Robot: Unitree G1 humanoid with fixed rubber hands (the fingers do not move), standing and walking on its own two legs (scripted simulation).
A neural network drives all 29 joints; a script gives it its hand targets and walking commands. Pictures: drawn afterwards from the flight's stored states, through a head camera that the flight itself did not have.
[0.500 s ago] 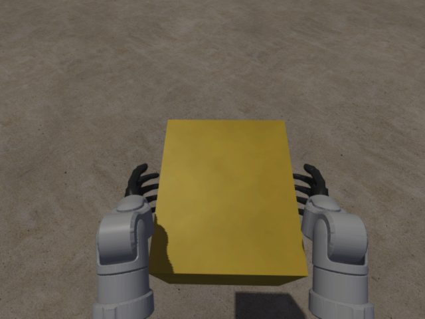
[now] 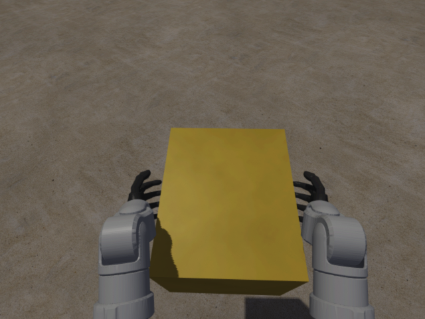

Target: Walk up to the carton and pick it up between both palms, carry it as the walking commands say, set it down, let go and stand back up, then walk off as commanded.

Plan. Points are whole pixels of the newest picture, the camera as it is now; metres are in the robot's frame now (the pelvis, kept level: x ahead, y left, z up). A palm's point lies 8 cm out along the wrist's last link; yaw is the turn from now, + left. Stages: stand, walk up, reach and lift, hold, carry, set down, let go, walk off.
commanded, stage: carry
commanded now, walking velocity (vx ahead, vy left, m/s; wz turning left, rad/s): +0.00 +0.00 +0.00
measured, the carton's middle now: (225, 212) +0.32 -0.02 -0.01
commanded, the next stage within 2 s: none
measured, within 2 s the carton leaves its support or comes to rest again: neither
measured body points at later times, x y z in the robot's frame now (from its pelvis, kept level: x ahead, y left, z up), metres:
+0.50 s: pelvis -0.04 +0.00 +0.00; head -0.05 +0.00 +0.45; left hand +0.25 +0.16 +0.07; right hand +0.26 -0.15 +0.06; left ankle -0.01 +0.10 -0.73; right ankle +0.03 -0.11 -0.73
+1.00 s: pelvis -0.03 +0.01 +0.00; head -0.05 +0.02 +0.45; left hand +0.25 +0.18 +0.04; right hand +0.25 -0.15 +0.04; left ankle -0.01 +0.10 -0.73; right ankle +0.03 -0.11 -0.73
